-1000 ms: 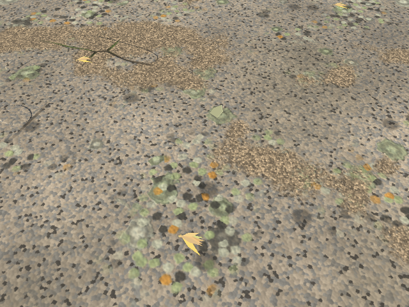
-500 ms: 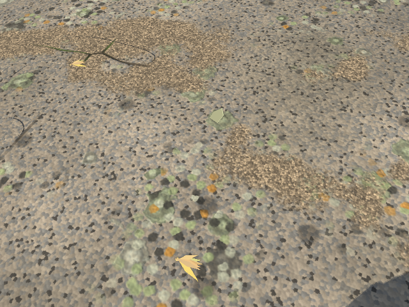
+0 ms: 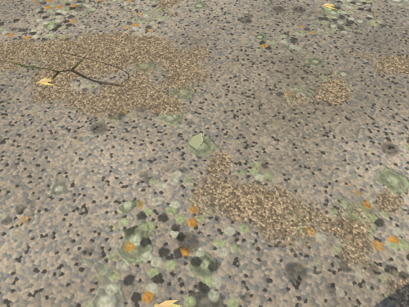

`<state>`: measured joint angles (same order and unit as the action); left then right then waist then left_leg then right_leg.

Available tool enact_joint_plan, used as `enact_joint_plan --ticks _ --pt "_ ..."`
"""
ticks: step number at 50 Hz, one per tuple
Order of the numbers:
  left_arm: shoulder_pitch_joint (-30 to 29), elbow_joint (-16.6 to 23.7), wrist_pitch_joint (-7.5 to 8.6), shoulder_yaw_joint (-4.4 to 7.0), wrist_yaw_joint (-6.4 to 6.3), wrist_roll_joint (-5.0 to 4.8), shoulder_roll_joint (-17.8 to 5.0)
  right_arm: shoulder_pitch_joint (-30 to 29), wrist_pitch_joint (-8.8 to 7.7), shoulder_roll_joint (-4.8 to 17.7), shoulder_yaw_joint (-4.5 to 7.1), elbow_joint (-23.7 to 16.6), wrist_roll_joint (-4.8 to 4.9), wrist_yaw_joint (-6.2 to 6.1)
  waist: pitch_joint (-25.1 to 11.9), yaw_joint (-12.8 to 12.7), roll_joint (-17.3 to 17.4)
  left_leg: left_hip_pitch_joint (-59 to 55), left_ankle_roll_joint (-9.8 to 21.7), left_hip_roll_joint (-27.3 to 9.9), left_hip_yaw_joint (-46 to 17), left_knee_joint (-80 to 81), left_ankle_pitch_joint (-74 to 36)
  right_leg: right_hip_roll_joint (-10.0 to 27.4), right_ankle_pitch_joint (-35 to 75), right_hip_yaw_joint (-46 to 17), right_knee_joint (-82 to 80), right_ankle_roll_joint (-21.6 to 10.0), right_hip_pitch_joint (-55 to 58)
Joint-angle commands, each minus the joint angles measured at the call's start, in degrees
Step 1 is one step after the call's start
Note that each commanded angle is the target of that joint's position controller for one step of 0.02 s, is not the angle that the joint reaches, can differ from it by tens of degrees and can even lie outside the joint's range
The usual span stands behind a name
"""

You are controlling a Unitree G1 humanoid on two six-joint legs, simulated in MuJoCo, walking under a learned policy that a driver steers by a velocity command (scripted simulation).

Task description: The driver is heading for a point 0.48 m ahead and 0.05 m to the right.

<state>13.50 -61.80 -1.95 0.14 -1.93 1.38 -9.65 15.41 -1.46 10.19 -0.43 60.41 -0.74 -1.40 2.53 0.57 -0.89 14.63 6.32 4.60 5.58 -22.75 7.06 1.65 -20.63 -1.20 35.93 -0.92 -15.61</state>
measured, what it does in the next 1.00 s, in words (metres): steps on the spot: right foot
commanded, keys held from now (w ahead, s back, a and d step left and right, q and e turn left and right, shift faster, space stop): no key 0.86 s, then w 0.14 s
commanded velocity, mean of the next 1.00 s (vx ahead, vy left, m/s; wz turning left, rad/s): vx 0.03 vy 0.00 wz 0.00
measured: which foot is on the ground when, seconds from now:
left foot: down 0.00-0.96, up 0.98-1.00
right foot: up 0.00-0.02, down 0.04-1.00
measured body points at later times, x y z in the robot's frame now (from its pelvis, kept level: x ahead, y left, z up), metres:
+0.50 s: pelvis +0.04 -0.03 +0.01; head +0.05 -0.03 +0.46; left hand +0.02 +0.18 -0.16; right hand +0.03 -0.25 -0.15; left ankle +0.06 +0.05 -0.74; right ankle +0.01 -0.13 -0.74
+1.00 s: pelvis +0.07 -0.04 +0.00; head +0.06 -0.04 +0.45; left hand +0.01 +0.17 -0.16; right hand +0.04 -0.25 -0.16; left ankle +0.06 +0.05 -0.73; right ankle +0.01 -0.13 -0.74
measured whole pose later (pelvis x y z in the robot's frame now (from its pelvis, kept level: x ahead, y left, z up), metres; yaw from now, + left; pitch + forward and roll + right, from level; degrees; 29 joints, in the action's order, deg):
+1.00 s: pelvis +0.07 -0.04 +0.00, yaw +1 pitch -1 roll +0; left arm 22.0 -65.7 0.7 0.2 -2.4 0.8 -7.5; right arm 19.6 -0.1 7.5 0.3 66.2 -1.3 -1.7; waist 0.0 -0.3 -0.2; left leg 12.7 3.7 1.4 2.5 -31.3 21.5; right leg -2.3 -19.4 1.1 25.1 -3.4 -4.9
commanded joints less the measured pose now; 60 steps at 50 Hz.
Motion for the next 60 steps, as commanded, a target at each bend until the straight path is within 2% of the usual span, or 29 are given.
enact_joint_plan --ticks 1,2,3,4,5,7,9,14,27,43,44,46,48,49,50,51,52,54,57,59,60 --pt "8.30 -1.84 0.18 0.03 -0.16 0.24 -2.28 -0.88 0.48 6.65 1.19 -2.28 0.52 -0.35 0.67 -2.63 3.66 9.34 0.81 -14.02 -15.78 13.15 22.18 -0.36 6.49 1.37 -8.93 -0.73 10.42" --pt "8.38 -1.73 0.69 -0.11 -0.27 0.56 -2.87 0.26 0.61 6.22 1.19 -1.89 0.53 -0.34 1.89 -2.32 2.25 9.67 -0.99 -13.30 -15.76 12.61 22.91 1.78 7.61 -1.34 -13.08 -1.10 10.75" --pt "7.83 -1.51 1.29 -0.03 -0.32 0.47 -4.32 1.66 0.84 5.65 1.26 -1.62 0.79 -0.33 3.25 -0.90 0.76 8.42 -2.38 -11.20 -14.40 11.91 20.62 3.72 5.19 -4.57 -15.38 -1.64 7.66" --pt "6.90 -1.93 1.77 -0.03 -0.23 -0.29 -4.50 2.24 1.02 4.76 1.26 -1.40 0.85 -0.15 5.06 0.28 -3.14 3.33 -2.65 -8.97 -11.70 9.97 13.92 3.78 2.47 -5.32 -16.62 -1.95 0.91" --pt "6.47 -1.96 2.38 -0.41 -0.14 -0.52 -3.18 2.95 0.97 4.43 1.18 -0.79 0.53 -0.09 3.75 0.66 -3.96 -2.11 -2.43 -8.77 -10.85 7.39 8.87 4.06 2.24 -5.60 -18.43 -1.67 -1.38" --pt "5.77 -1.87 3.06 -0.43 -0.33 -0.92 -3.19 4.46 0.78 3.97 1.10 0.28 0.26 -0.12 1.86 1.39 -3.46 -6.62 -2.17 -8.81 -10.29 5.25 3.74 4.00 4.76 -5.38 -19.57 -1.23 -1.54" --pt "6.47 -2.03 3.34 -0.49 -0.49 -0.95 -3.06 4.45 0.51 3.97 1.06 0.84 0.11 -0.12 1.07 1.08 -1.51 -6.71 -1.99 -9.14 -10.39 4.99 1.87 3.95 7.47 -5.02 -19.16 -1.48 0.47" --pt "8.29 -2.68 3.26 -0.56 -0.54 -0.81 -2.64 4.19 0.38 2.91 0.72 2.10 0.30 -0.45 1.29 0.31 0.14 -5.85 -2.38 -9.22 -10.02 4.85 0.14 3.97 10.10 -4.60 -18.69 -2.01 2.78" --pt "9.59 -3.67 3.17 -0.72 -0.83 -0.84 -1.69 5.60 0.51 1.75 0.54 4.64 0.33 -1.07 1.57 -0.15 0.36 -6.16 -2.73 -9.61 -9.82 3.63 -4.33 3.98 15.06 -3.91 -18.07 -2.35 5.52" --pt "10.37 -4.29 3.11 -0.77 -1.04 -0.84 -1.08 6.31 0.77 0.81 0.58 6.15 0.30 -1.35 2.24 -0.16 0.45 -6.61 -3.00 -9.82 -9.73 3.27 -4.96 3.87 16.12 -3.74 -18.30 -2.58 6.24" --pt "11.05 -4.52 3.09 -0.82 -1.01 -0.74 -0.86 6.70 0.81 0.52 0.51 6.36 0.24 -1.31 1.17 -0.28 0.46 -6.96 -2.90 -9.31 -9.47 3.49 -0.93 3.42 11.50 -3.65 -18.97 -2.78 6.67" --pt "12.09 -4.58 2.80 0.06 -0.89 -0.52 -2.56 6.31 1.13 1.56 1.12 5.93 0.10 -1.09 2.53 -0.63 -0.60 -4.41 -2.01 -6.60 -7.72 0.45 12.25 2.09 -3.27 -4.12 -18.87 -4.46 5.32" --pt "14.02 -4.18 2.40 1.09 -0.57 -0.46 -4.37 4.73 1.23 1.38 1.52 4.50 -0.42 -0.41 7.21 -1.96 -3.87 4.53 -1.33 -3.91 -5.55 -5.61 23.78 4.97 -20.59 -10.32 -21.94 -7.78 3.79" --pt "16.34 -4.48 2.40 1.65 -0.49 -0.57 -5.41 3.07 0.95 -0.01 1.28 3.24 -0.91 0.04 9.41 -3.16 -6.36 9.42 -1.58 -2.68 -3.16 -10.82 23.13 9.05 -26.40 -16.16 -25.39 -10.11 4.92" --pt "17.70 -4.70 2.49 2.16 -0.49 -0.63 -6.24 1.00 0.49 -0.67 1.16 1.76 -1.40 0.44 11.75 -3.76 -7.62 13.99 -1.69 -3.24 -1.02 -15.58 20.16 13.34 -28.78 -20.96 -28.30 -12.38 5.67" --pt "17.99 -4.61 2.80 2.45 -0.43 -0.39 -6.36 -1.04 -0.11 -0.28 1.31 0.26 -1.68 0.77 13.10 -4.14 -7.14 16.72 -1.58 -5.12 -1.54 -19.37 18.06 15.95 -26.61 -23.73 -29.57 -14.01 5.85" --pt "18.17 -4.44 3.29 2.68 -0.30 0.13 -6.50 -2.54 -0.74 0.72 1.67 -1.06 -1.49 1.08 13.02 -4.21 -6.24 19.92 -1.47 -6.27 -2.60 -22.43 18.79 17.09 -22.40 -24.74 -29.86 -14.92 7.81" --pt "17.61 -3.95 4.31 3.04 -0.07 0.46 -6.69 -3.77 -1.89 2.09 2.40 -2.88 -1.08 1.73 11.30 -3.49 -4.20 23.16 -1.59 -7.94 -3.97 -23.69 18.67 16.73 -12.96 -21.88 -28.72 -14.49 12.61" --pt "14.95 -2.84 5.42 3.29 0.13 0.05 -6.98 -3.24 -2.80 1.89 3.05 -4.35 -0.14 2.55 8.49 -1.37 -4.41 13.49 -1.89 -6.59 -1.84 -16.13 14.16 13.07 -2.11 -13.72 -26.09 -11.73 9.69" --pt "11.55 -1.87 5.71 3.40 0.41 -0.64 -7.35 5.19 -2.76 0.82 3.53 -1.91 0.28 2.63 6.37 3.32 -3.36 -4.68 -1.85 -2.74 1.88 -8.25 8.07 9.16 2.68 -7.31 -20.16 -9.39 -0.68" --pt "11.31 -1.54 6.18 3.15 0.66 -0.41 -6.85 12.39 -2.84 2.37 4.54 0.60 0.26 2.21 3.63 6.17 -0.53 -15.91 -1.61 -1.38 1.12 -6.10 8.45 6.36 9.00 -4.07 -12.29 -7.97 -5.86"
